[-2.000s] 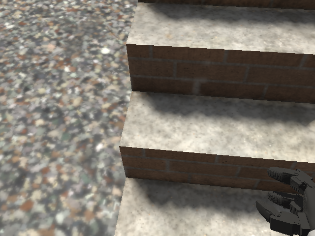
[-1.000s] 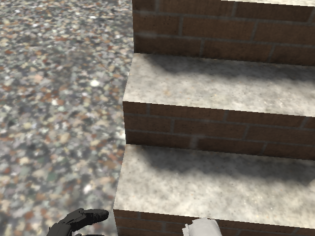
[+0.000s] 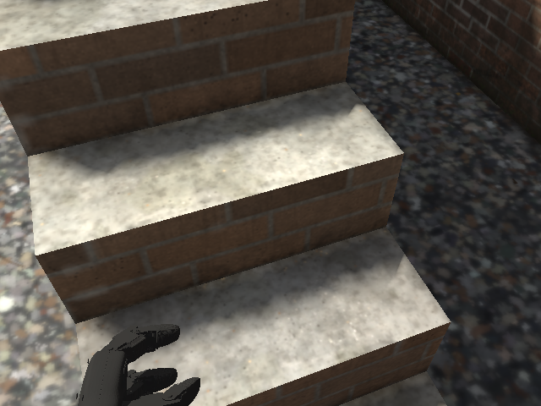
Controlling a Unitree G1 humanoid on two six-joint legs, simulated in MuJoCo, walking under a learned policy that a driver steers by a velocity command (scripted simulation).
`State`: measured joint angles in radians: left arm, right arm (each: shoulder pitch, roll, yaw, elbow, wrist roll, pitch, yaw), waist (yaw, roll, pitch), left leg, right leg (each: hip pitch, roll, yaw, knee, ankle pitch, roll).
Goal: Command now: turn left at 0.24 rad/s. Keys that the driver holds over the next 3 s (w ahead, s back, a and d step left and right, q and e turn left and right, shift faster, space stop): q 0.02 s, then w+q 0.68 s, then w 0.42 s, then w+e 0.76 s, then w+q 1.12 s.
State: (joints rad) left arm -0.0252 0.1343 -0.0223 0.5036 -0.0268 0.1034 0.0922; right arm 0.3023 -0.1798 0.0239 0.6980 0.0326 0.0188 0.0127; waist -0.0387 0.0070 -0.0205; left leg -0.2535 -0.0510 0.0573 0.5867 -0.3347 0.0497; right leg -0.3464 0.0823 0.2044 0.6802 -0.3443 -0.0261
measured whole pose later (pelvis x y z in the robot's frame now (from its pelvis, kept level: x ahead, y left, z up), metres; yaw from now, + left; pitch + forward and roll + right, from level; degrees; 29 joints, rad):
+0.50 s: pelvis +0.05 +0.02 +0.02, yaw +16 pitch +6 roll +0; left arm 0.27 0.23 0.03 0.68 0.04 -0.04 -0.08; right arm 0.22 -0.26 0.01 0.71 -0.02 -0.09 -0.01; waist 0.02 0.01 -0.10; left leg -0.19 -0.15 -0.21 0.38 -0.26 0.11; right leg -0.60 0.04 0.11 1.41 -0.63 0.06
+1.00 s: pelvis +0.07 -0.07 +0.08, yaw +29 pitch +0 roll -4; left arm 0.14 0.00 -0.08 0.63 -0.03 -0.03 0.03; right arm 0.04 -0.23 0.00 0.48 -0.02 0.04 0.01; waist 0.04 -0.01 -0.05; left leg -0.74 -0.20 -0.09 1.76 -0.27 -0.12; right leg -0.80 0.02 -0.10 1.38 -0.60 -0.07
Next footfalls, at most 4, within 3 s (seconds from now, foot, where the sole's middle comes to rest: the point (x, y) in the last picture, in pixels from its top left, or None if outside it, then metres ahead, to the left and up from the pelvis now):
0.70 right None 0.23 -0.12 -0.55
1.12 left None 0.04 -0.02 -0.76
1.78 right None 0.17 -0.29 -0.58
2.24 left None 0.32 -0.08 -0.55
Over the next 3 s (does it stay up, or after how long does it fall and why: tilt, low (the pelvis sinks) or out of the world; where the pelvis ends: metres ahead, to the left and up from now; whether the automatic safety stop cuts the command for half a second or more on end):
stays up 0.18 -0.12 0.09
